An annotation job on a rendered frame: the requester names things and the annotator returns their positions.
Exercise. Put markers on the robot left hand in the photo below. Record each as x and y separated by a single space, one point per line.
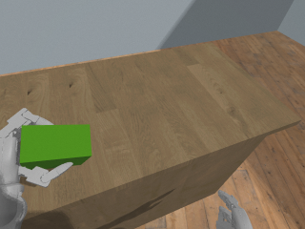
10 167

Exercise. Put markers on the robot left forearm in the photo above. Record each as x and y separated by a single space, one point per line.
13 208

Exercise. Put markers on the table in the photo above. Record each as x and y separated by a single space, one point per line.
168 128

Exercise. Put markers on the robot right hand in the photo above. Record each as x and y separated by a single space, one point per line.
237 219

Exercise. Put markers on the sponge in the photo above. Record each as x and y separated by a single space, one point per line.
48 146

